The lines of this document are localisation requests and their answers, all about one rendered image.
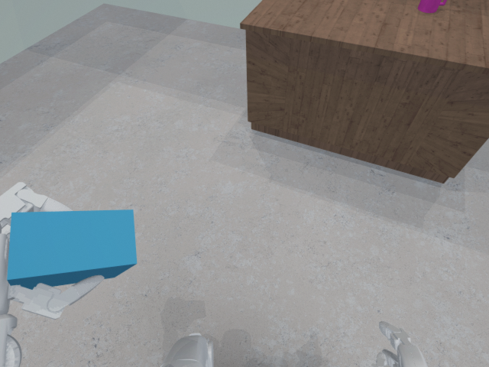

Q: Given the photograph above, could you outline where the table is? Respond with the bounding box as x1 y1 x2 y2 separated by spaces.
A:
240 0 489 184

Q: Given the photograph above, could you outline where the left robot forearm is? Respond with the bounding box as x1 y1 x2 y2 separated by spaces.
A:
0 314 22 367

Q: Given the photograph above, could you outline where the sponge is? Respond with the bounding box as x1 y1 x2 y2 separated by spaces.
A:
7 209 137 290

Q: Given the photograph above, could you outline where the robot left hand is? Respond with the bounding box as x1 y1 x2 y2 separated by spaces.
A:
0 182 104 320

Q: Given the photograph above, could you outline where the robot left thigh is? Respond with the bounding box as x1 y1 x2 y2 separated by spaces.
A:
160 335 214 367

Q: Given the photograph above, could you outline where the robot right hand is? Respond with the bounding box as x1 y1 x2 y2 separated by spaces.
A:
371 321 428 367

